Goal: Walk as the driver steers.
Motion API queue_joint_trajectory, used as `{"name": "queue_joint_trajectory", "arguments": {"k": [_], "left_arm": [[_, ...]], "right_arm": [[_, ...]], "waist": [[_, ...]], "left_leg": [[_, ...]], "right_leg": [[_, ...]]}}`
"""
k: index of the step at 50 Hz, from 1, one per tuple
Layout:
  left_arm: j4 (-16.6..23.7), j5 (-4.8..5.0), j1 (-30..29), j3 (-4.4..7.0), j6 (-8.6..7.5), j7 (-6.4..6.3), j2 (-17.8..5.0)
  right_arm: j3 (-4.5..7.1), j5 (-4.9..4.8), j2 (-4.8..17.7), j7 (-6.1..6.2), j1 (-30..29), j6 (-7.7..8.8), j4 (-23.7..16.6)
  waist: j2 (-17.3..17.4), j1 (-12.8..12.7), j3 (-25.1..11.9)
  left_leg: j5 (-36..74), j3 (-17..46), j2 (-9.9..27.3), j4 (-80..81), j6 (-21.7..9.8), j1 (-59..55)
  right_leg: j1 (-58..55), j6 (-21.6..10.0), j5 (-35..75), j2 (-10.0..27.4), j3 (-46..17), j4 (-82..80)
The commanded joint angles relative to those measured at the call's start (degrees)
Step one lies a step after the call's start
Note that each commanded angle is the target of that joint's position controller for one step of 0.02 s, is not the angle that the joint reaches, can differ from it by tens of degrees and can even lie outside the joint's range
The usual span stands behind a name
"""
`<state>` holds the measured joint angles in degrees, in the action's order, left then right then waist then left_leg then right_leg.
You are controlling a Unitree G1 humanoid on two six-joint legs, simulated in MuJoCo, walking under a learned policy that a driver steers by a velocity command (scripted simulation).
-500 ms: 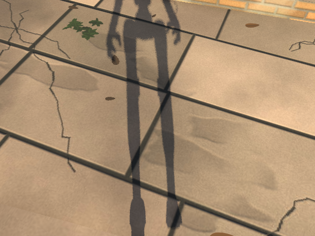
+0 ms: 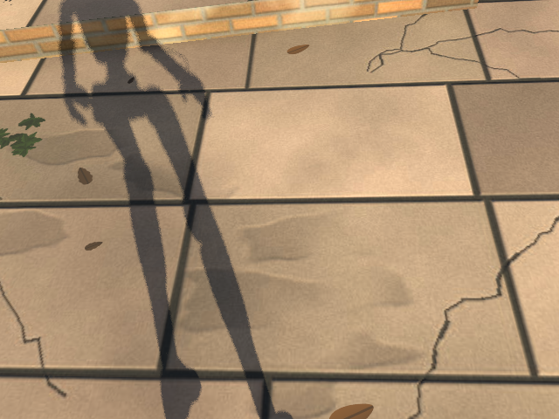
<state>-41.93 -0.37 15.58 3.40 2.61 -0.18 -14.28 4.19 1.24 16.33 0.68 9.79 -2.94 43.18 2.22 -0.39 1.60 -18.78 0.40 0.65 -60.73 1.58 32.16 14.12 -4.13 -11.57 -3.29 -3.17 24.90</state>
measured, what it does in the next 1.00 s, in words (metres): steps on the spot: left foot, then right foot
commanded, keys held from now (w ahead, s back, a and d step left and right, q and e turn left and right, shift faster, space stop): e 0.08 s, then no key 0.90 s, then w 0.02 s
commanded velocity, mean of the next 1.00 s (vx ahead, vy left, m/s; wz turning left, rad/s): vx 0.00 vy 0.00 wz -0.19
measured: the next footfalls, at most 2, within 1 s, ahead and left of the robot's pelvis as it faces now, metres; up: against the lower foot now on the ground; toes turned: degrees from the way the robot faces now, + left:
left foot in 0.30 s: +0.06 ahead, +0.12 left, +0.00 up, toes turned -8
right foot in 0.60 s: +0.00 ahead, -0.09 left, +0.00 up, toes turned -4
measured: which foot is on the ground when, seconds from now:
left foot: up 0.00-0.28, down 0.30-1.00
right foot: down 0.00-0.30, up 0.32-0.58, down 0.60-1.00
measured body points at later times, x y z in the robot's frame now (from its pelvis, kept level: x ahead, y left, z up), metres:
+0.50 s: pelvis +0.00 +0.04 +0.00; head +0.03 +0.06 +0.45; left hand +0.14 +0.28 -0.14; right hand +0.11 -0.22 -0.10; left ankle +0.02 +0.12 -0.74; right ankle -0.03 -0.09 -0.71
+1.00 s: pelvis -0.01 +0.02 +0.00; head +0.00 +0.02 +0.45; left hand +0.11 +0.26 -0.14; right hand +0.04 -0.25 -0.13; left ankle +0.02 +0.12 -0.74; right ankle -0.04 -0.09 -0.74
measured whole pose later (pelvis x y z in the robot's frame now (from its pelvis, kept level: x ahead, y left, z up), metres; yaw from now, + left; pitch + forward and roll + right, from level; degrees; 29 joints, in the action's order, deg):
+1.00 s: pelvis -0.01 +0.02 +0.00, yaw -8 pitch -1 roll +0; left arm -52.6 -0.5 12.2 0.1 1.0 -1.4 -13.0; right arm 0.8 0.6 13.5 0.5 13.6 -0.7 48.4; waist 0.0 0.8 1.5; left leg -11.8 0.3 -1.1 -24.4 -1.2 11.4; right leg 8.1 -1.3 -14.0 -2.8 -3.5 23.5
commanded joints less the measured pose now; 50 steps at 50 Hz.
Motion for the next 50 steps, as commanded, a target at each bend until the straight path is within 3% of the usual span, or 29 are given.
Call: {"name": "queue_joint_trajectory", "arguments": {"k": [1, 4, 9, 12, 14, 15, 16, 17, 18, 19, 20, 21, 24, 27, 29, 31, 32, 33, 34, 37, 49, 50], "left_arm": [[4.3, 0.22, 0.8, 2.51, -1.25, -0.16, -9.2], [4.6, -0.30, 3.2, 2.91, -0.99, -0.42, -9.8], [5.4, -0.99, 2.2, 2.69, -0.77, 0.01, -9.8], [5.6, -1.01, 0.1, 2.44, -0.52, 0.13, -9.7], [5.8, 0.00, -2.4, 1.95, -0.36, -0.26, -8.7], [5.9, 0.13, -1.5, 1.32, -0.61, -0.45, -6.6], [6.1, -0.20, 1.8, 0.20, -0.86, -0.48, -2.2], [6.2, -0.40, 0.0, 1.32, -0.25, -0.86, -6.5], [5.5, -1.00, -0.4, 1.90, 0.11, -0.85, -8.4], [4.3, -0.66, -0.3, 1.86, 0.22, -0.39, -7.8], [3.1, -0.28, 0.6, 1.68, 0.27, -0.11, -7.0], [2.5, -0.45, 1.0, 1.46, 0.41, 0.24, -6.4], [1.5, -0.19, -0.3, 0.22, 0.65, 0.49, -4.2], [1.0, 0.27, -2.0, -0.44, 1.01, 0.09, -3.8], [-0.1, -0.04, -0.8, -0.90, 0.54, -0.30, -3.6], [0.1, -1.35, -1.1, -0.81, -0.66, -0.88, -6.7], [-1.3, -0.39, -3.8, -0.22, -0.90, -0.90, -8.2], [-0.8, -0.18, -4.7, -0.97, -1.30, -0.64, -5.3], [-1.1, -0.29, -4.6, -1.26, -1.57, -0.63, -4.7], [-3.0, -0.18, -3.0, -1.33, -1.78, -1.21, -5.4], [-9.0, -0.14, -2.8, -2.03, -2.17, -1.48, -5.1], [-9.9, -0.17, -1.7, -2.09, -2.14, -1.48, -5.0]], "right_arm": [[0.74, -0.19, 3.5, -0.01, -0.9, -0.02, -4.6], [0.31, -0.27, 3.3, 0.33, -3.1, -0.13, -6.1], [-0.53, -0.81, 2.7, 0.60, -2.9, 0.23, -6.9], [-0.87, -1.43, 2.5, 0.73, -0.8, 0.59, -7.0], [-1.36, -1.07, 1.1, 1.13, 3.3, 1.27, -5.9], [-1.38, -0.25, 2.3, 1.60, 3.3, 2.00, -6.3], [-1.59, 0.68, 5.3, 1.81, 2.9, 2.68, -7.8], [-0.84, 0.29, 8.7, 1.37, 0.9, 2.74, -7.5], [-1.27, -0.18, 6.3, 0.97, 0.8, 3.11, -7.4], [-2.21, -0.50, 3.5, 0.63, -1.6, 3.51, -7.5], [-2.51, -0.12, 2.7, 0.53, -3.0, 3.66, -7.7], [-2.57, -0.20, 2.8, 0.76, -3.1, 3.88, -7.5], [-2.36, -0.39, 3.1, 0.43, -0.4, 3.76, -6.3], [-1.91, -0.43, 4.0, 0.07, 1.9, 3.14, -5.1], [-1.61, -0.75, 4.4, 0.15, 1.4, 2.74, -4.8], [-1.92, -0.60, 3.0, -0.06, 2.1, 3.11, -5.2], [-2.23, -1.08, 1.1, -0.34, 2.8, 3.01, -5.2], [-2.04, -0.70, 2.6, -0.22, 1.9, 2.84, -4.3], [-1.83, -0.55, 2.9, -0.16, 1.4, 2.72, -3.8], [-1.95, -0.53, 2.5, -0.34, 1.6, 2.81, -3.1], [-2.18, -0.72, 2.9, 0.08, 3.7, 2.91, 2.8], [-2.18, -0.64, 2.9, 0.05, 4.6, 2.85, 3.7]], "waist": [[-7.5, -0.2, -4.3], [-9.1, -1.8, -4.1], [-9.8, -2.3, -4.9], [-10.3, -1.3, -5.1], [-8.4, 1.7, -5.2], [-4.7, 1.1, -5.6], [7.4, -0.7, -7.6], [11.5, -0.1, -3.2], [7.2, -0.2, -1.9], [5.1, -1.4, -1.0], [4.9, -2.1, -1.2], [6.6, -2.4, -2.1], [6.4, -0.7, -4.0], [7.3, 0.8, -4.0], [5.8, -0.5, -3.9], [1.3, 0.5, -5.4], [-8.9, 3.0, -2.5], [-7.3, 1.5, -2.1], [-5.9, 1.1, -1.1], [-4.8, 0.8, -1.6], [-2.1, 0.9, -0.5], [-2.1, 0.8, -2.0]], "left_leg": [[0.1, 1.6, 0.1, 0.2, 0.9, 6.3], [-1.5, 2.1, -0.5, 6.0, 1.1, 5.6], [-5.1, 0.7, -1.6, 14.6, -0.6, -4.6], [-5.0, -0.1, -2.6, 22.5, -2.0, -12.3], [5.0, -0.5, -2.3, 37.7, -3.1, -21.8], [8.0, 4.2, 2.6, 42.5, -3.7, -27.4], [10.9, 19.0, 16.6, 47.1, -6.0, -31.9], [18.4, 24.9, 21.0, 46.7, -13.2, -21.9], [18.5, 23.3, 19.7, 46.7, -15.4, -19.9], [18.2, 18.8, 16.2, 46.3, -14.3, -19.1], [20.3, 14.5, 12.8, 45.5, -12.6, -19.2], [23.8, 12.0, 11.1, 44.6, -11.7, -20.9], [31.3, 8.5, 8.9, 41.1, -11.1, -24.3], [29.7, 10.1, 9.0, 39.3, -11.6, -25.9], [26.5, 10.1, 8.1, 38.0, -9.5, -23.4], [18.3, 9.8, 6.7, 37.2, -6.3, -18.0], [10.8, 5.4, 2.4, 39.4, -5.3, -19.6], [8.5, 4.7, 2.1, 38.7, -4.6, -21.7], [8.8, 4.8, 2.2, 38.4, -4.6, -21.5], [12.1, 5.4, 3.1, 38.6, -4.9, -22.0], [11.0, 5.6, 3.4, 40.4, -4.1, -21.7], [5.4, 5.3, 2.7, 40.4, -4.2, -22.4]], "right_leg": [[-10.7, -9.1, 19.2, 13.0, -15.6, -6.2], [-11.8, -10.0, 17.7, 13.2, -18.4, -5.3], [-7.0, -10.0, 20.6, 12.7, -19.2, -3.2], [-3.8, -8.3, 22.0, 11.9, -20.7, -2.3], [0.1, -4.8, 16.1, 9.5, -20.7, -0.4], [4.3, -1.6, 6.4, 7.1, -19.5, 1.4], [8.8, 1.4, -11.2, 0.8, -12.4, 11.5], [10.3, 2.2, -21.1, -4.4, -5.7, 15.1], [8.5, 3.0, -20.1, -2.2, -6.6, 20.7], [7.8, 3.7, -16.8, -1.7, -6.4, 22.2], [6.7, 4.6, -14.4, -1.7, -5.8, 22.9], [6.4, 5.2, -12.9, -1.3, -4.6, 22.2], [3.6, 6.3, -12.9, -0.4, -0.7, 15.4], [1.2, 5.8, -10.8, -0.1, 1.5, 6.1], [-4.9, 4.8, 0.4, 0.9, 1.4, -4.6], [-11.5, 3.5, 7.8, 7.4, -6.5, -4.9], [-5.0, 1.9, 8.6, 7.3, -6.8, -2.7], [-3.0, 1.5, 5.4, 7.2, -7.3, -4.0], [-2.4, 1.7, 3.9, 6.9, -7.0, -4.5], [-3.2, 1.8, 4.1, 6.2, -6.3, -4.7], [-3.8, 1.2, 3.5, 6.4, -6.3, -6.1], [-4.1, 0.8, -2.3, 5.9, -6.1, -6.6]]}}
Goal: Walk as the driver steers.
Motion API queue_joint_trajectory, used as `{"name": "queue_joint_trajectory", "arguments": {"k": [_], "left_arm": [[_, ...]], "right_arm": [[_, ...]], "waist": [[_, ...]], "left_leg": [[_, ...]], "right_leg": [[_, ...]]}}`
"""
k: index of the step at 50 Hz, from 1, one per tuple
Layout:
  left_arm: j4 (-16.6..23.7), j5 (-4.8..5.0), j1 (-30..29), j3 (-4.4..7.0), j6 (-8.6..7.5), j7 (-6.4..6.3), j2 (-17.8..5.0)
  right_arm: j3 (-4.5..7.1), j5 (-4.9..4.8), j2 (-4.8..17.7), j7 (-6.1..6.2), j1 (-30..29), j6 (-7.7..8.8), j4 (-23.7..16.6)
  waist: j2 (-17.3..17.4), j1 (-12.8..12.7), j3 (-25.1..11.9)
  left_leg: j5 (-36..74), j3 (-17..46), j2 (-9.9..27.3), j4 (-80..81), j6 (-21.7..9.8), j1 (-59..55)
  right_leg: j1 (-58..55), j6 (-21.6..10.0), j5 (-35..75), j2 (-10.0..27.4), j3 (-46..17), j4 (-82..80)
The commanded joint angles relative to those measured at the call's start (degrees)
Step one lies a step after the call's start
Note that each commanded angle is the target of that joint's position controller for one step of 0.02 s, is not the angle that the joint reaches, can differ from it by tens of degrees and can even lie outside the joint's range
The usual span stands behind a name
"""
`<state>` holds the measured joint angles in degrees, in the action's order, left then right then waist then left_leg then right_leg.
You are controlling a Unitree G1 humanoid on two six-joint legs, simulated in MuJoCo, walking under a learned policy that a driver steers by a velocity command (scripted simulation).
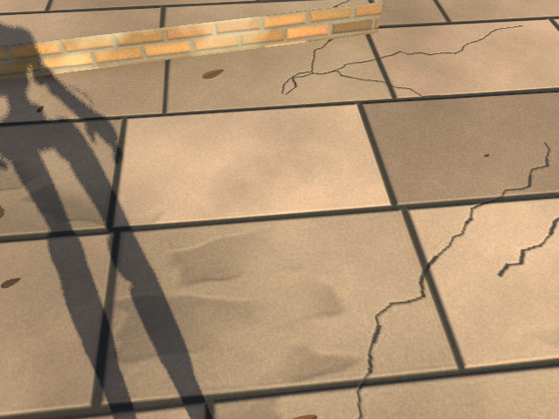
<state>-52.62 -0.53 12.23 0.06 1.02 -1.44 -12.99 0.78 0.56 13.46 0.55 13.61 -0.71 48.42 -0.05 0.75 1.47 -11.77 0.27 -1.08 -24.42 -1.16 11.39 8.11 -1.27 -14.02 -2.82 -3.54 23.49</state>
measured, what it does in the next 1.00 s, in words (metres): walks ahead: right foot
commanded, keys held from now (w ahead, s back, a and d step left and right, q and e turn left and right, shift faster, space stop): w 0.62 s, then w+q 0.38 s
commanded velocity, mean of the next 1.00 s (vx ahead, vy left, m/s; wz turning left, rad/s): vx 0.39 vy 0.00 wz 0.11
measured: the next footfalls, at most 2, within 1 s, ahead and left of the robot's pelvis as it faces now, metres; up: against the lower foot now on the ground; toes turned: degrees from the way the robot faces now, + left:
right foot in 0.66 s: +0.34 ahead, -0.07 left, +0.00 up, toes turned -2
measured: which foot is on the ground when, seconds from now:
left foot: down 0.00-0.68, up 0.70-1.00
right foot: down 0.00-0.24, up 0.26-0.64, down 0.66-1.00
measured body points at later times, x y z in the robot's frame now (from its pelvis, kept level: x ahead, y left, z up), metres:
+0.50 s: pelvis +0.14 +0.03 +0.00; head +0.15 +0.05 +0.45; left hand +0.26 +0.28 -0.13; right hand +0.07 -0.21 -0.13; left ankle +0.04 +0.10 -0.74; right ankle +0.21 -0.11 -0.69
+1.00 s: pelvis +0.39 +0.01 -0.01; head +0.41 +0.02 +0.43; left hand +0.32 +0.27 -0.15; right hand +0.54 -0.24 -0.14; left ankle +0.53 +0.18 -0.70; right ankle +0.30 -0.06 -0.74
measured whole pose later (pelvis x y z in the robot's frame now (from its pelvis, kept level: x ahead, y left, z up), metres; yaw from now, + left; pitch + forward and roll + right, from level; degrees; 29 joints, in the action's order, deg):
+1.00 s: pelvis +0.39 +0.01 -0.01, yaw +8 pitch -1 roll -1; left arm -58.8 -2.1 23.4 3.1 -8.4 -0.1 -14.2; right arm 5.6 1.7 16.0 -2.7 9.2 -0.3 51.6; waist 1.1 -1.5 3.5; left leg 13.3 2.5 2.9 -45.9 -4.2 37.3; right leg 0.5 -3.1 -23.4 -1.9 11.3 24.9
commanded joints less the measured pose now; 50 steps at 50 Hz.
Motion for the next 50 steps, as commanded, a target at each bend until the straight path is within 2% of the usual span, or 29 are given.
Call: {"name": "queue_joint_trajectory", "arguments": {"k": [1, 3, 7, 9, 11, 12, 13, 14, 15, 17, 19, 22, 26, 29, 30, 31, 33, 34, 35, 36, 37, 38, 39, 42, 43, 44, 45, 46, 50], "left_arm": [[0.2, -0.08, 2.5, 1.66, -0.34, -0.20, -7.3], [0.1, -0.65, 3.6, 2.25, 0.20, 0.10, -8.5], [-1.3, -0.88, 7.7, 3.84, -0.63, 0.13, -11.0], [-1.1, -1.00, 6.4, 4.14, -1.37, 0.51, -10.7], [-0.1, -0.18, 1.9, 4.24, -1.73, 0.83, -9.8], [0.4, -0.14, 0.3, 4.13, -1.99, 0.76, -8.7], [2.0, -0.02, -2.0, 3.11, -2.58, 0.94, -5.0], [4.0, -0.38, -2.8, 2.94, -3.33, 1.21, -4.5], [4.0, -1.17, -3.6, 3.82, -3.63, 1.36, -8.2], [2.1, -0.59, -0.9, 3.50, -4.32, 2.63, -6.6], [1.6, -1.31, -0.1, 3.44, -3.94, 3.28, -6.2], [3.3, -1.22, -3.6, 3.00, -3.14, 3.42, -4.8], [7.8, -0.99, -14.8, 1.57, -2.99, 3.97, -2.1], [8.3, -0.71, -12.6, 1.74, -2.31, 3.48, -3.7], [6.0, -1.08, -6.5, 2.55, -2.42, 3.31, -5.4], [2.5, -1.23, 1.3, 3.58, -2.64, 3.11, -7.4], [-4.2, -2.32, 20.8, 5.19, -3.76, 2.63, -9.1], [-3.8, -3.24, 21.0, 6.50, -4.28, 2.28, -14.9], [-0.6, -1.98, 15.7, 5.40, -4.73, 3.41, -11.5], [-0.1, 0.24, 10.8, 5.94, -4.50, 3.23, -11.4], [2.1, 0.32, 3.6, 4.87, -4.79, 3.25, -7.4], [1.9, -0.15, 2.0, 4.60, -5.49, 3.24, -6.9], [1.2, -0.12, 2.9, 4.03, -6.45, 3.18, -5.8], [-0.6, -0.80, 5.0, 4.59, -7.98, 2.08, -7.7], [-1.8, -1.94, 6.7, 4.89, -8.47, 2.03, -8.5], [-2.1, -1.83, 8.3, 4.69, -8.64, 2.06, -8.0], [-2.6, -1.39, 7.0, 4.03, -9.52, 1.85, -6.4], [-3.0, -1.17, 8.4, 3.90, -10.22, 1.64, -6.1], [-3.4, -1.97, 10.2, 3.50, -10.75, 0.64, -6.2]], "right_arm": [[1.66, 0.14, 6.7, 0.12, 1.2, 0.37, -1.1], [1.99, 0.66, 7.3, -0.22, 0.5, -0.16, -1.4], [1.50, 1.26, 4.7, -0.64, -3.6, 1.44, -3.5], [1.85, 1.04, 5.5, -1.14, -2.2, 2.52, -3.4], [1.88, 0.56, 4.3, -1.39, 5.3, 3.17, -0.9], [2.42, 0.40, 5.0, -1.05, 11.8, 3.46, 1.8], [3.62, 0.98, 9.7, -0.35, 19.2, 3.94, 3.5], [5.04, 0.70, 14.8, -0.49, 25.0, 3.93, 5.2], [3.97, 0.80, 11.0, -0.42, 21.5, 3.76, 4.7], [3.17, 0.87, 8.1, -0.57, 13.6, 4.59, 2.2], [2.20, 0.37, 5.5, -0.48, 12.2, 5.37, 2.4], [1.59, -0.20, 4.5, -0.22, 15.9, 5.75, 4.8], [1.09, -0.26, 5.4, -0.04, 16.2, 5.65, 6.4], [1.28, 0.05, 6.5, -0.17, 16.5, 5.79, 7.8], [1.40, 0.38, 7.1, 0.17, 13.8, 6.02, 7.7], [1.51, 0.53, 7.2, 0.10, 10.6, 6.07, 5.9], [1.93, -0.40, 7.9, -0.42, 6.6, 5.85, 5.0], [1.17, -0.90, 2.5, -0.60, 12.6, 5.78, 5.0], [1.29, -0.35, 0.8, 0.11, 20.4, 5.35, 7.0], [2.03, -0.16, 3.6, 0.25, 17.8, 4.76, 6.6], [3.20, 0.00, 6.8, -0.12, 12.4, 4.17, 5.8], [3.74, 0.11, 6.7, -0.43, 10.8, 3.38, 5.0], [4.23, 0.26, 7.1, -0.74, 9.1, 2.19, 4.8], [4.08, 1.57, 3.7, -2.01, 5.5, -0.15, 3.0], [4.48, 2.21, 4.1, -2.13, 5.4, -0.59, 3.4], [4.66, 2.08, 4.0, -2.24, 4.5, -0.74, 3.1], [5.19, 1.13, 4.3, -2.27, -0.9, 0.17, 1.7], [4.90, 0.92, 3.6, -2.70, -4.5, 0.88, 0.9], [4.60, 1.09, 3.0, -4.32, -9.8, 1.12, -0.4]], "waist": [[-0.2, -0.4, -1.3], [-1.4, -1.2, 3.7], [-8.6, -3.6, 6.5], [-7.4, -2.3, 5.2], [-6.7, 2.4, 5.2], [-4.2, 5.1, 4.4], [6.6, 8.2, 3.2], [16.3, 9.0, 2.7], [7.1, 5.8, 5.9], [2.4, 1.4, 5.8], [3.6, -0.1, 4.0], [5.2, -0.1, 3.3], [5.3, 1.8, 5.8], [7.6, 0.5, 4.2], [8.2, -2.9, 1.8], [5.5, -5.4, -2.7], [2.4, -14.2, -7.0], [-12.0, -10.4, -9.0], [-7.7, -4.3, -11.3], [-7.3, -3.8, -6.6], [-1.2, -1.8, 0.0], [-4.7, -0.6, 3.3], [-3.6, 0.1, 5.3], [-0.5, 1.3, 6.2], [-0.9, 0.6, 4.3], [-0.9, 0.2, 3.4], [-1.8, 0.4, 5.3], [-4.2, -1.4, 5.3], [-3.0, -2.3, 5.2]], "left_leg": [[-10.8, 4.5, 2.9, 2.3, -2.2, -0.6], [-24.7, 4.7, 1.7, -0.1, -3.8, 6.5], [-10.7, -2.0, 0.0, -14.2, -3.0, 17.1], [-12.7, -1.2, 1.2, -14.7, -4.0, 14.8], [-9.8, -3.2, -0.3, -5.0, -5.0, -0.3], [-8.7, -1.4, -0.8, -1.3, -4.8, -11.4], [-20.8, 15.5, 9.4, 7.8, -6.9, -20.1], [-31.0, 38.4, 22.2, 17.3, -11.6, -22.2], [-28.9, 37.8, 23.1, 16.6, -13.2, -17.8], [-16.3, 26.5, 18.0, 16.3, -11.2, -13.4], [-2.4, 17.2, 13.9, 17.2, -9.0, -12.6], [21.1, 9.2, 11.6, 15.1, -8.7, -13.6], [28.2, 3.0, 8.0, 15.8, -7.6, -7.0], [32.8, 2.1, 10.0, 14.0, -7.7, -5.7], [43.0, 1.2, 12.5, 9.4, -7.1, -8.1], [50.4, -1.4, 11.5, 2.3, -7.0, -7.5], [42.5, -0.4, 8.1, -23.6, -6.1, 5.1], [2.2, -2.5, 0.6, -47.3, -4.3, 15.0], [-20.5, 4.8, -2.7, -57.4, -5.4, 22.1], [-14.8, 4.8, -0.3, -57.0, -5.1, 26.6], [-9.1, 5.6, 3.4, -51.6, -5.2, 24.3], [-8.8, 5.9, 4.4, -48.5, -4.8, 21.9], [-9.3, 6.5, 5.6, -45.7, -4.2, 20.5], [-2.8, 4.5, 5.7, -40.1, -2.4, 20.7], [2.4, 3.5, 5.2, -41.4, -2.7, 23.2], [5.0, 3.3, 5.1, -40.9, -2.9, 25.2], [11.2, 4.7, 5.4, -32.4, -3.2, 29.0], [15.9, 2.7, 4.7, -29.8, -3.0, 29.9], [36.5, 0.2, 2.6, -17.5, -3.5, 23.2]], "right_leg": [[2.9, -3.2, -9.5, 4.3, -5.5, -4.3], [6.9, -5.8, -26.8, 4.9, -8.4, -5.3], [1.8, -12.4, -30.3, 16.6, -24.0, -14.3], [2.8, -12.5, -25.5, 16.7, -22.5, -13.7], [12.7, -9.9, -22.1, 12.6, -15.5, -9.3], [20.1, -7.8, -20.3, 8.8, -11.5, -3.9], [29.8, -4.7, -17.1, 2.7, -3.6, 11.5], [37.5, -3.6, -16.5, -2.1, 3.4, 26.5], [39.0, -4.6, -14.0, 1.5, -0.4, 33.9], [35.2, -4.4, -4.8, 5.0, -0.2, 36.2], [31.8, -3.1, 0.0, 6.5, 1.2, 33.9], [31.5, -1.6, 4.4, 5.9, 3.9, 29.9], [23.1, -0.8, 10.8, 2.5, 9.6, 13.1], [14.4, -2.3, 9.6, 1.2, 10.1, 13.1], [11.1, -4.5, 15.1, 2.6, 6.3, 18.1], [5.3, -6.3, 14.5, 0.1, 8.7, 22.1], [-16.0, -8.9, 11.2, 1.3, 4.6, 12.7], [-23.2, -13.6, 11.5, 16.4, -12.2, 3.2], [-23.1, -15.9, 17.9, 24.9, -26.6, 2.4], [-15.3, -18.2, 3.6, 25.3, -27.2, -5.7], [-5.2, -16.4, -2.4, 22.4, -21.0, -10.5], [1.0, -16.3, 0.9, 22.1, -18.4, -11.3], [4.4, -15.2, 3.8, 20.8, -15.0, -11.8], [5.1, -13.4, 11.0, 18.7, -5.9, -14.2], [1.2, -13.0, 14.5, 18.3, -3.0, -11.0], [-0.5, -12.0, 17.5, 17.6, -0.4, -9.8], [-2.5, -7.1, 9.1, 14.1, 3.7, -9.5], [-3.3, -6.3, 6.5, 13.7, 4.3, -10.2], [1.5, -6.1, -2.5, 13.6, 7.8, -4.4]]}}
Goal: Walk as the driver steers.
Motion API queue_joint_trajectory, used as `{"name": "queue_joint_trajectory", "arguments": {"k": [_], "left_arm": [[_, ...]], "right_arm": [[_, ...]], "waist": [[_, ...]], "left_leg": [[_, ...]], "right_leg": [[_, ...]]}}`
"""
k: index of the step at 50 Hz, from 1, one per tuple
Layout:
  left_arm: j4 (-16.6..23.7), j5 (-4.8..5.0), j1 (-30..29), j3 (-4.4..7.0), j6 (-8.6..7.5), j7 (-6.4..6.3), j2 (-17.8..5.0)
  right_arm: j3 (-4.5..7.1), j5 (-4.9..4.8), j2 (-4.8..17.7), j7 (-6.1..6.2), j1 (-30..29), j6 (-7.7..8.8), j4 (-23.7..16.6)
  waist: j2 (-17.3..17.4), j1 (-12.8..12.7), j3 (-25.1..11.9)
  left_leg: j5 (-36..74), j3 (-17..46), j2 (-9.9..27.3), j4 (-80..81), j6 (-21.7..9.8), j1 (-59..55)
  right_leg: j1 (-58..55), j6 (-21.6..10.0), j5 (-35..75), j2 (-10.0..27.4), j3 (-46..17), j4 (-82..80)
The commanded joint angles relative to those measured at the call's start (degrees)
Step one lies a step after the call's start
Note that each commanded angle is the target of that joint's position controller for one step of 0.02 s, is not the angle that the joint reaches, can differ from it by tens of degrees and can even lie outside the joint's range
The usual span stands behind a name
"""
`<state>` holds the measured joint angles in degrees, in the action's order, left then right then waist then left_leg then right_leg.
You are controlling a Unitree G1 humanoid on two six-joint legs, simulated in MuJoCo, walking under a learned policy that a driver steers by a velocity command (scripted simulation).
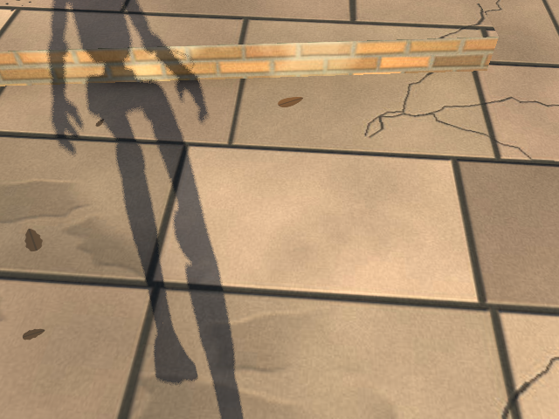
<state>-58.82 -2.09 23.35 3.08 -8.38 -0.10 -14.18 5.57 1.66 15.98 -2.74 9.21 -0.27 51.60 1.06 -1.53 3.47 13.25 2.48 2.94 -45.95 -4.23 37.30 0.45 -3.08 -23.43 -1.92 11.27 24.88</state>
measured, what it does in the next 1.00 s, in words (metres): goes down, turning left: left foot 0.17 m lower, then right foot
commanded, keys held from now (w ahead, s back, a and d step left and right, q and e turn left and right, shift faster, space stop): w+q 0.54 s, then w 0.46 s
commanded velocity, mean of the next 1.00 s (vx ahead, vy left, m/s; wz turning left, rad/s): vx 0.50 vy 0.00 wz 0.41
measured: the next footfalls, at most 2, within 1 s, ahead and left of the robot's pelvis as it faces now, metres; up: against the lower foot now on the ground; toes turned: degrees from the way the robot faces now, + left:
left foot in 0.24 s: +0.32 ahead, +0.10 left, -0.17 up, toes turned +13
right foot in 0.64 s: +0.62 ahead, +0.00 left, -0.17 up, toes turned +22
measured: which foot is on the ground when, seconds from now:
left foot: up 0.00-0.22, down 0.24-0.66, up 0.68-1.00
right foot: down 0.00-0.24, up 0.26-0.62, down 0.64-1.00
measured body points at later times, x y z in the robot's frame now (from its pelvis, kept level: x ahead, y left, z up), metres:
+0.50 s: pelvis +0.33 +0.05 -0.17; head +0.39 +0.07 +0.28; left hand +0.39 +0.32 -0.30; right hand +0.41 -0.19 -0.31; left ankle +0.28 +0.09 -0.90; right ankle +0.52 -0.07 -0.85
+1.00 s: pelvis +0.60 +0.10 -0.15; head +0.63 +0.10 +0.30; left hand +0.46 +0.31 -0.29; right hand +0.83 -0.06 -0.28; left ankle +0.65 +0.28 -0.85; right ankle +0.59 -0.01 -0.90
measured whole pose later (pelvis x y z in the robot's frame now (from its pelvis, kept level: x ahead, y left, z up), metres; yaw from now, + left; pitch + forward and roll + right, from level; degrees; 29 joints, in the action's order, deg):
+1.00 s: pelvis +0.60 +0.10 -0.15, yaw +25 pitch +1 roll -1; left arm -57.0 -0.8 23.9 2.8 -5.3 0.7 -11.5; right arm 2.1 1.9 13.5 -2.5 7.0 1.6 50.6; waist 2.4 -2.4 1.7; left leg -6.8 0.0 4.1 -42.9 -1.0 33.3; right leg 2.4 -2.6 -13.0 -2.5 3.4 14.5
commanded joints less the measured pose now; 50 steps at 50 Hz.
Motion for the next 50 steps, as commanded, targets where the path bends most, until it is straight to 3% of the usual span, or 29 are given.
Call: {"name": "queue_joint_trajectory", "arguments": {"k": [1, 5, 8, 10, 11, 12, 13, 14, 15, 16, 17, 18, 19, 21, 23, 27, 29, 31, 32, 33, 34, 35, 36, 37, 38, 39, 41, 46, 50], "left_arm": [[2.6, -0.93, 0.7, 0.19, -1.57, -0.91, -4.6], [0.8, -1.76, 6.8, -0.87, -0.72, -1.12, -2.8], [1.1, -1.34, 5.8, -1.18, 1.05, -2.15, -3.5], [0.2, -0.83, 7.6, -1.28, 2.62, -2.64, -4.4], [0.0, -0.32, 6.9, -0.57, 3.37, -2.60, -6.1], [-0.3, 1.21, 5.9, -0.14, 4.07, -2.04, -5.6], [1.5, 2.11, 10.8, -0.32, 4.29, -1.19, -2.4], [5.1, 2.97, 6.6, -0.66, 3.70, -1.33, -4.6], [7.0, 1.76, 1.3, -0.26, 3.56, -1.27, -6.5], [9.1, 0.45, -2.0, -0.57, 2.41, -0.82, -5.6], [10.6, -0.86, -6.7, -0.25, 2.90, -0.49, -5.9], [10.1, -1.55, -6.7, 0.19, 4.05, 0.05, -6.3], [9.1, -1.30, -5.2, -0.11, 5.27, 0.13, -4.8], [10.6, -0.31, -7.5, -0.47, 5.56, 0.23, -3.3], [11.2, 0.37, -10.2, -0.66, 4.76, 0.39, -2.1], [14.6, 0.78, -20.5, -0.40, 4.33, 0.91, -2.9], [14.9, 0.62, -20.2, -0.32, 4.09, 1.13, -3.1], [12.1, 0.27, -11.7, 0.51, 3.53, 0.75, -4.5], [10.0, -0.58, -3.5, 1.55, 2.85, 0.37, -7.6], [10.0, -1.32, 3.7, 2.62, 2.69, -0.35, -12.9], [8.4, -0.16, 2.6, 3.58, 3.99, -0.18, -15.5], [10.2, 0.39, -3.4, 2.55, 4.48, 0.13, -10.1], [11.1, 0.65, -7.5, 1.60, 4.32, 0.53, -6.0], [11.0, 0.37, -9.7, 1.15, 4.13, 0.59, -4.6], [10.1, 0.52, -9.2, 0.93, 3.65, 0.39, -4.1], [9.3, 0.60, -8.4, 0.85, 3.10, 0.42, -4.0], [7.8, 1.00, -6.1, 1.12, 1.99, 0.83, -4.7], [5.9, 1.43, -2.9, 1.13, 2.12, 0.65, -4.7], [3.9, 1.35, 1.2, 1.36, 2.29, 0.66, -5.9]], "right_arm": [[-0.27, 0.18, 0.5, -1.33, -6.7, 0.52, -4.0], [-1.15, 0.42, 0.0, -1.02, -15.9, 0.72, -6.8], [-2.05, 0.81, -0.6, -1.76, -13.4, 1.10, -5.5], [-1.45, 2.49, 1.6, -0.75, -0.3, 1.26, -0.3], [-0.40, 2.50, 2.9, -0.13, 11.1, 1.05, 3.8], [0.88, 3.17, 6.3, 0.21, 17.3, 1.33, 6.2], [1.71, 1.62, 11.2, -0.13, 20.3, 1.69, 5.5], [2.05, -0.21, 12.2, -0.15, 22.4, 1.66, 3.3], [1.77, -0.39, 10.8, 0.44, 20.6, 1.13, 2.4], [1.13, -0.09, 10.4, 1.93, 15.3, 1.36, 1.7], [0.59, -0.87, 9.6, 3.35, 8.4, 2.00, 0.3], [-0.10, -1.22, 7.5, 3.79, 4.2, 2.56, -0.7], [-0.24, -0.78, 7.5, 3.65, 2.7, 3.23, -1.1], [-0.32, -0.87, 6.9, 3.34, 3.5, 4.56, -0.9], [-0.39, -1.34, 5.7, 2.59, 5.3, 4.61, 0.0], [-0.16, -1.46, 5.9, 2.46, 11.2, 2.89, 0.9], [0.08, -0.83, 6.8, 2.79, 12.0, 2.76, 1.0], [0.30, -0.59, 7.8, 2.92, 10.1, 3.27, 0.8], [-0.20, -0.76, 6.1, 2.62, 10.3, 3.98, 0.6], [-1.33, -1.67, 1.4, 2.37, 13.2, 4.73, -1.0], [-0.96, -1.77, 2.1, 2.06, 18.1, 4.49, -1.1], [-0.92, -0.56, 4.2, 2.37, 16.0, 3.70, 0.3], [-1.03, -0.03, 3.9, 1.98, 11.2, 3.60, -0.3], [-1.18, -0.12, 2.8, 1.72, 9.6, 3.56, -0.8], [-1.28, 0.56, 2.3, 1.44, 9.3, 3.25, -0.9], [-1.43, 1.04, 2.1, 1.19, 10.0, 2.76, -0.1], [-1.43, 0.85, 2.0, 0.95, 9.5, 2.30, -0.3], [-2.65, 0.55, 0.4, 0.35, -1.8, 2.38, -3.7], [-3.70, -0.02, -0.7, 0.20, -8.7, 2.81, -5.6]], "waist": [[-3.2, -1.0, 4.0], [-2.9, -5.1, 8.5], [0.0, -4.2, 8.4], [1.8, 0.7, 2.3], [0.7, 5.8, -4.6], [5.6, 10.2, -5.2], [11.5, 6.0, -11.7], [4.8, 10.3, -21.6], [-0.9, 10.2, -20.0], [-2.5, 6.7, -15.0], [-1.9, 2.7, -6.8], [-3.1, 0.0, -3.5], [-2.4, -1.6, -2.6], [-1.4, -1.5, -3.1], [0.6, 0.0, -4.3], [1.2, 4.5, -3.0], [1.5, 3.6, -1.5], [0.1, -1.5, -3.1], [-4.1, -5.4, -7.3], [-11.7, -6.3, -15.3], [-20.9, -2.3, -17.4], [-9.5, -0.7, -8.3], [-3.2, -0.9, -2.4], [-2.9, 0.5, -0.1], [-5.3, 1.3, 0.4], [-6.5, 1.8, -0.5], [-6.7, 2.5, -2.6], [-5.7, 1.1, -0.9], [-6.7, -1.1, 0.2]], "left_leg": [[13.3, -2.4, -1.5, 5.3, -0.6, -1.0], [16.1, -5.3, -1.1, 12.5, -1.0, 2.6], [17.5, -7.7, -1.0, 21.6, -0.7, -7.1], [15.7, -9.9, -2.8, 26.4, -2.1, -19.9], [14.1, -9.4, -3.4, 27.5, -3.5, -31.9], [18.4, -6.8, -0.5, 32.0, -8.1, -43.6], [43.4, 3.0, 11.0, 3.6, -12.7, -71.8], [44.6, 13.4, 18.8, 4.0, -17.1, -77.9], [23.5, 17.5, 18.2, 12.2, -17.5, -71.4], [-5.3, 21.7, 18.7, 21.8, -17.3, -61.4], [-7.5, 24.0, 18.5, 27.5, -16.9, -43.3], [-3.7, 20.8, 15.0, 30.8, -17.2, -30.6], [0.7, 17.9, 12.1, 31.6, -17.4, -23.1], [10.1, 13.9, 8.8, 30.9, -15.9, -19.7], [9.1, 9.5, 3.6, 29.1, -12.4, -20.9], [0.7, 13.3, 3.1, 26.1, -9.6, -28.9], [-2.9, 15.4, 4.7, 25.1, -8.3, -30.0], [1.0, 14.2, 2.9, 17.3, -6.4, -27.5], [-0.6, 10.3, -1.1, 4.9, -4.7, -23.8], [-20.2, 3.8, -7.2, -13.4, -2.7, -14.9], [-45.2, 2.2, -11.7, -23.0, -2.2, -3.5], [-42.0, 4.6, -7.0, -27.1, -2.5, 0.8], [-37.0, 4.5, -5.2, -25.2, -2.2, 0.9], [-34.2, 4.2, -3.6, -21.8, -1.8, -0.7], [-32.7, 4.2, -2.3, -18.8, -1.1, -2.7], [-31.2, 3.6, -2.4, -18.4, -0.4, -5.0], [-29.5, 2.7, -2.4, -16.9, 0.6, -5.0], [-20.9, -2.3, 1.0, -3.8, 3.4, -1.2], [-18.1, -5.9, 0.0, 8.6, 3.6, -6.4]], "right_leg": [[7.8, -4.0, 6.0, 13.2, -6.5, -3.8], [3.8, -3.6, 4.2, 14.2, -5.4, 4.9], [5.0, -2.9, 7.7, 13.5, -2.8, 14.8], [2.0, -3.2, 23.3, 11.9, -2.1, 32.9], [2.4, -3.2, 31.1, 11.3, -1.4, 47.2], [15.6, -1.9, 9.9, 6.5, 1.4, 73.4], [46.6, -1.0, -26.1, 3.3, -3.2, 89.8], [54.7, -1.0, -19.7, 7.0, -9.7, 87.1], [57.2, -0.2, -13.9, 8.7, -11.1, 82.6], [59.5, 0.4, -0.5, 8.3, -12.4, 71.6], [52.8, 3.4, 3.9, 10.3, -12.4, 57.9], [42.1, 5.5, 4.6, 11.0, -13.2, 48.5], [34.5, 6.8, 4.7, 10.5, -12.6, 43.0], [29.3, 6.7, 10.7, 10.2, -12.4, 32.7], [25.2, 5.2, 19.7, 8.4, -12.0, 23.1], [27.5, 3.9, 22.3, 4.8, -11.6, 14.5], [24.7, 2.9, 18.6, 4.1, -11.8, 10.2], [12.1, 1.1, 15.7, 1.6, -10.6, 5.0], [1.7, -1.0, 13.0, 5.4, -15.5, 2.4], [-10.0, -5.4, 4.2, 19.6, -34.9, -2.1], [-12.3, -11.1, -1.4, 26.3, -56.8, -10.5], [-5.7, -10.6, -10.3, 24.6, -51.8, -10.4], [1.0, -9.5, -8.4, 21.5, -43.3, -10.8], [5.4, -7.8, -1.6, 18.7, -36.5, -12.1], [7.6, -6.7, 5.9, 16.7, -31.5, -12.7], [8.5, -6.4, 12.9, 15.2, -28.0, -12.9], [7.2, -7.3, 23.3, 14.9, -24.3, -12.9], [5.8, -8.0, 23.8, 13.2, -18.2, -16.8], [5.2, -7.4, 27.2, 12.6, -15.0, -15.9]]}}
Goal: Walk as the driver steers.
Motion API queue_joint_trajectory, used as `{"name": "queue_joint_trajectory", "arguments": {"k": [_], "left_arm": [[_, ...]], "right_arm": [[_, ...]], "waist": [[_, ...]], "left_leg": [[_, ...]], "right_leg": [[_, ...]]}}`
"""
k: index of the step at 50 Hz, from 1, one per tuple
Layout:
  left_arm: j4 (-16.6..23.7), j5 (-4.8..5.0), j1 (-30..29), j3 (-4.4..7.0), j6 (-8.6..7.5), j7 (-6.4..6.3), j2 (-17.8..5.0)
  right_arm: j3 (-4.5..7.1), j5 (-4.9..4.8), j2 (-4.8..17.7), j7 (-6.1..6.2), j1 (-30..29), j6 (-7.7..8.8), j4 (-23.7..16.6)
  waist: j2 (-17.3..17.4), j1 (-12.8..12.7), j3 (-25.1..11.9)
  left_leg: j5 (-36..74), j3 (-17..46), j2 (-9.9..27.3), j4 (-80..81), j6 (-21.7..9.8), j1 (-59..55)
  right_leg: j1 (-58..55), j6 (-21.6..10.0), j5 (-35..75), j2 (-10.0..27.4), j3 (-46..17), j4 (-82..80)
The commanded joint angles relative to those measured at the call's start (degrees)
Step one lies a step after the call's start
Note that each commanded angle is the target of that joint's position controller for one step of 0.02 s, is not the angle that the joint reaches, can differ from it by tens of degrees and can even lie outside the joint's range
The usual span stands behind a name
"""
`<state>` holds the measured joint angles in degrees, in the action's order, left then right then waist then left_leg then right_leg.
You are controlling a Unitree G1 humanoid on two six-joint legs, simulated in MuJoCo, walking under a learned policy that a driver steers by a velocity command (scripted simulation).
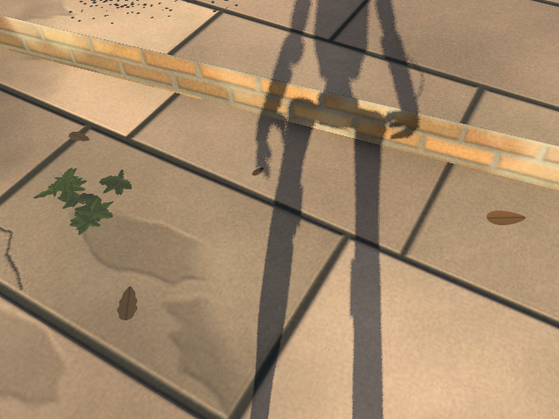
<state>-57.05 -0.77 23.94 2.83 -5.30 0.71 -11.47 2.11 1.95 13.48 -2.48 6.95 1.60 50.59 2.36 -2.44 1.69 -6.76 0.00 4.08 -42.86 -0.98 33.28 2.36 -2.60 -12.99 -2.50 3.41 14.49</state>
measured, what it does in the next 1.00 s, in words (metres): walks ahead, turning right: left foot, then right foot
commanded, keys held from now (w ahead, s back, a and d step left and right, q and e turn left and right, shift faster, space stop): w+e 0.86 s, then e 0.14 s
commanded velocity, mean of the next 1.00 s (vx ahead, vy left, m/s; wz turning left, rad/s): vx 0.48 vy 0.00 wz -0.44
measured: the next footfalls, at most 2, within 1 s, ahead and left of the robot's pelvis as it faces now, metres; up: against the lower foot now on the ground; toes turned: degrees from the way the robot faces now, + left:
left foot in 0.14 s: +0.22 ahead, +0.12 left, +0.00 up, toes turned +1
right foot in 0.68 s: +0.46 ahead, -0.11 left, +0.00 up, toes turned -25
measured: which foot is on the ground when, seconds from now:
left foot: up 0.00-0.12, down 0.14-0.66, up 0.68-1.00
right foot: down 0.00-0.16, up 0.18-0.66, down 0.68-1.00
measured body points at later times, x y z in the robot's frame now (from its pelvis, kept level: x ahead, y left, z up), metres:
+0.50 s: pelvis +0.25 +0.03 +0.00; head +0.27 +0.04 +0.45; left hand +0.43 +0.25 -0.14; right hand +0.17 -0.21 -0.14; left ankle +0.18 +0.12 -0.75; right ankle +0.35 -0.13 -0.69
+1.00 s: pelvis +0.48 -0.08 +0.00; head +0.51 -0.11 +0.44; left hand +0.63 +0.16 -0.13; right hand +0.51 -0.37 -0.12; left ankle +0.68 +0.02 -0.68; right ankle +0.43 -0.10 -0.75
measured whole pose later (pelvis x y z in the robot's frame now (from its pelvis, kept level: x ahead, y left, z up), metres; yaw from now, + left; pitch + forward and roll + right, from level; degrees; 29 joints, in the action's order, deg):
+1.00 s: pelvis +0.48 -0.08 +0.00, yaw -31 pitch +1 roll +0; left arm -51.0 0.0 20.2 4.1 -2.2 0.1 -15.0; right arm 2.5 2.2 14.4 -0.3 5.3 1.3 44.3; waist 1.9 -2.6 3.8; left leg -9.7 2.2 6.4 -51.5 3.3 38.2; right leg 6.7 -7.5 -12.5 -8.5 -4.0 19.1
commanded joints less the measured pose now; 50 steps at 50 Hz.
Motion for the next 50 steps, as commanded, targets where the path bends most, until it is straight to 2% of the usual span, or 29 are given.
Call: {"name": "queue_joint_trajectory", "arguments": {"k": [1, 4, 5, 6, 7, 8, 9, 10, 11, 12, 13, 15, 18, 22, 27, 30, 32, 33, 34, 35, 36, 37, 38, 39, 40, 42, 43, 46, 50], "left_arm": [[1.6, 0.04, 1.9, 1.59, -0.68, -0.13, -8.6], [0.9, -0.23, 2.0, 1.86, -0.14, -0.46, -9.9], [0.9, -0.22, 1.1, 1.90, 0.06, -0.57, -10.3], [1.1, 0.20, 0.1, 1.81, 0.17, -0.55, -10.0], [2.0, 0.64, -0.4, 1.24, 0.07, -0.44, -8.1], [4.3, 2.43, 3.3, -0.33, 0.01, -0.22, -1.5], [3.3, 1.37, 3.9, 1.06, 0.75, -0.86, -6.2], [3.4, 0.61, 0.6, 1.82, 1.24, -0.82, -8.0], [3.6, 0.56, -1.5, 1.65, 1.26, -0.27, -6.4], [3.4, 0.31, -2.2, 1.73, 1.68, 0.07, -5.4], [3.4, -0.50, -2.1, 1.87, 2.44, 0.45, -5.0], [3.6, -0.85, -2.4, 1.89, 3.61, 1.09, -3.7], [5.7, -0.95, -7.1, 1.91, 4.41, 1.72, -3.1], [9.1, -0.93, -15.3, 1.18, 4.41, 2.53, -2.5], [13.2, -1.28, -24.1, 0.15, 4.32, 3.26, -2.4], [13.7, -1.36, -23.0, 0.55, 4.31, 2.88, -3.6], [11.9, -1.43, -15.5, 1.50, 4.14, 2.30, -5.4], [9.7, -1.67, -8.1, 2.39, 3.62, 1.81, -6.9], [7.5, -2.42, 0.0, 4.13, 3.34, 0.91, -11.5], [8.7, -1.98, -2.2, 5.55, 3.61, 0.26, -18.3], [9.1, -0.36, 0.4, 5.43, 4.49, -0.01, -17.7], [8.6, -0.12, -3.5, 4.85, 4.66, -0.52, -15.9], [8.8, 0.25, -6.4, 4.09, 4.39, -0.59, -12.7], [9.3, 0.47, -9.0, 3.58, 3.91, -0.70, -11.0], [9.6, 0.85, -10.5, 3.05, 3.39, -0.81, -9.6], [9.5, 1.11, -9.4, 2.82, 2.10, -0.60, -9.8], [9.3, 1.05, -8.4, 3.01, 1.77, -0.52, -10.8], [9.0, 0.80, -5.1, 3.18, 1.79, -0.63, -12.2], [9.1, 0.82, -1.6, 3.16, 2.95, -1.04, -12.4]], "right_arm": [[-0.24, -0.37, 2.1, 0.06, -7.6, 1.07, -5.1], [0.14, -0.49, 3.3, 0.71, -6.7, 1.81, -5.5], [0.49, -0.42, 3.8, 1.01, -3.2, 2.22, -4.5], [1.09, -0.12, 4.7, 1.47, 3.8, 2.96, -2.1], [2.25, 1.00, 8.3, 2.25, 13.0, 3.90, 0.3], [3.88, 2.07, 15.1, 2.91, 19.9, 3.97, 0.6], [3.97, 0.59, 14.0, 2.88, 18.8, 2.98, 0.9], [2.72, 0.08, 9.5, 2.69, 12.6, 2.72, -0.4], [1.86, -0.18, 6.0, 2.46, 8.0, 2.99, -1.2], [1.35, -0.21, 4.1, 2.51, 6.4, 3.38, -1.3], [1.02, -0.52, 3.1, 2.85, 6.3, 3.77, -0.8], [1.02, -0.81, 3.1, 3.07, 8.4, 4.68, 0.2], [1.19, -1.19, 3.5, 3.24, 11.4, 5.52, 1.7], [0.97, -0.87, 3.1, 3.51, 13.6, 5.40, 2.9], [1.53, -0.76, 5.7, 4.04, 17.5, 4.89, 4.4], [1.94, -0.56, 7.3, 4.53, 17.9, 3.92, 4.9], [2.53, -0.43, 9.2, 4.65, 17.5, 2.77, 4.7], [2.70, -0.67, 9.8, 4.43, 17.1, 2.18, 4.2], [2.45, -0.72, 8.8, 4.12, 16.7, 2.09, 2.7], [1.19, -1.10, 1.7, 2.68, 18.7, 2.48, -1.6], [2.15, -0.78, 7.0, 2.40, 9.9, 3.30, -3.8], [1.88, -1.54, 6.2, 2.14, 6.6, 4.09, -5.2], [1.74, -1.55, 6.1, 2.33, 8.0, 4.57, -4.6], [1.85, -0.76, 6.1, 2.53, 8.9, 4.06, -3.9], [1.75, 0.29, 5.7, 2.52, 10.7, 2.90, -3.7], [1.67, 1.00, 4.8, 2.13, 11.0, 0.96, -4.1], [1.56, 0.97, 4.3, 1.95, 9.9, 0.42, -4.7], [1.44, 0.57, 4.4, 2.15, 4.3, -0.10, -7.1], [0.84, -0.23, 4.6, 2.36, -1.8, -0.22, -9.7]], "waist": [[-8.1, -0.7, 2.1], [-8.2, 0.6, 2.3], [-7.8, 2.6, 1.2], [-5.3, 5.9, -2.1], [-1.0, 9.2, -8.3], [11.1, 9.7, -16.8], [9.7, 8.9, -17.2], [3.9, 6.5, -8.6], [2.4, 5.1, -3.6], [2.8, 3.9, -1.1], [3.7, 2.8, 0.3], [2.9, 1.9, 0.0], [2.2, 1.6, 0.9], [1.7, 2.4, 3.3], [1.2, 4.3, 4.6], [2.7, 2.9, 2.6], [3.7, -0.3, -2.0], [2.3, -3.6, -6.2], [-2.7, -7.1, -11.4], [-16.1, -1.9, -14.9], [-6.2, -5.4, -15.6], [-4.6, -3.3, -7.2], [-1.4, -0.6, -3.1], [-0.3, 1.8, -1.2], [-1.0, 3.6, -1.5], [-1.6, 4.6, -2.2], [-2.1, 4.5, -2.0], [-3.4, 3.2, -0.2], [-6.3, 0.5, -2.3]], "left_leg": [[1.1, -3.8, -1.5, 7.1, 0.1, -3.6], [-2.8, -3.4, -2.6, 11.1, -1.4, -7.5], [-3.5, -3.6, -3.7, 13.7, -2.0, -12.3], [-1.6, -3.7, -4.7, 18.0, -2.9, -22.0], [-4.5, 2.9, 1.5, 19.7, -4.9, -35.1], [-12.8, 24.6, 18.6, 23.3, -9.9, -52.9], [-17.4, 35.0, 22.1, 28.9, -12.0, -48.3], [-20.7, 27.0, 19.0, 29.6, -10.5, -40.7], [-16.5, 20.1, 16.3, 31.6, -9.1, -33.8], [-11.0, 14.3, 13.8, 33.0, -7.3, -29.9], [-6.5, 9.8, 11.9, 33.7, -6.2, -27.4], [1.6, 4.9, 11.0, 33.9, -6.0, -26.8], [7.9, -0.5, 11.0, 34.6, -6.6, -28.5], [12.7, -6.7, 9.7, 34.7, -6.7, -29.0], [20.6, -11.5, 11.3, 33.1, -6.3, -34.0], [40.4, -14.5, 11.9, 25.3, -5.4, -39.0], [51.6, -15.5, 12.1, 11.8, -5.3, -40.1], [46.5, -16.1, 11.6, 0.1, -4.4, -36.2], [28.8, -16.3, 9.8, -16.9, -2.5, -24.3], [-25.3, -12.5, -2.5, -37.9, 1.1, 2.6], [-22.9, 0.1, -3.8, -41.4, 0.9, 9.3], [-15.9, 1.3, -0.3, -38.3, 0.3, 12.4], [-12.0, 1.2, 1.7, -32.4, 0.1, 8.7], [-11.2, 1.4, 2.8, -28.7, 0.6, 4.9], [-10.9, 1.7, 3.3, -26.2, 1.4, 0.9], [-11.0, 1.0, 3.1, -22.8, 2.8, -1.3], [-9.7, 0.6, 2.9, -20.7, 3.3, -0.8], [-4.6, -0.7, 1.8, -14.2, 4.8, 1.8], [0.6, -0.8, -1.1, -6.0, 4.3, 2.0]], "right_leg": [[2.8, -7.9, 18.0, 13.7, -7.9, -4.6], [0.8, -7.6, 22.5, 15.7, -10.7, -0.4], [1.0, -7.1, 26.0, 15.5, -11.1, 3.0], [2.9, -6.0, 29.4, 13.0, -9.2, 11.0], [9.6, -4.6, 23.1, 9.2, -6.4, 23.8], [28.0, -1.6, -2.6, 1.5, -0.6, 43.5], [33.3, -2.4, -16.5, 0.4, -4.2, 52.2], [34.7, -3.3, -12.1, 4.1, -6.8, 54.2], [33.8, -3.3, -7.5, 6.0, -6.9, 52.6], [32.3, -3.1, -5.0, 7.1, -6.6, 50.7], [31.1, -2.5, -3.6, 7.8, -6.4, 49.8], [30.9, -1.7, -1.1, 7.7, -5.5, 50.2], [36.1, -0.8, 3.7, 8.4, -4.7, 49.1], [38.3, 0.0, 10.8, 8.2, -2.5, 38.9], [34.1, -2.3, 11.2, 6.3, 3.1, 25.4], [28.8, -5.5, 4.3, 2.5, 6.0, 22.3], [20.2, -8.3, -1.5, -1.7, 7.2, 20.8], [10.2, -10.0, -0.3, -3.3, 6.3, 16.5], [-3.7, -12.9, -5.0, 3.6, -4.8, 12.9], [-20.7, -22.0, -3.0, 20.9, -36.0, 9.1], [-19.8, -22.1, -3.3, 21.8, -44.2, 2.0], [-13.3, -20.1, 0.5, 20.9, -34.9, 0.9], [-5.4, -17.6, 7.8, 18.5, -29.4, 0.0], [0.1, -15.7, 14.1, 15.4, -24.6, -0.4], [3.7, -14.9, 18.0, 13.2, -21.2, -1.0], [6.4, -14.8, 22.9, 11.0, -18.6, -1.4], [7.3, -14.6, 22.9, 10.1, -17.8, -1.8], [7.4, -12.5, 38.6, 8.6, -15.7, 0.5], [3.2, -8.7, 47.2, 7.0, -15.5, 5.5]]}}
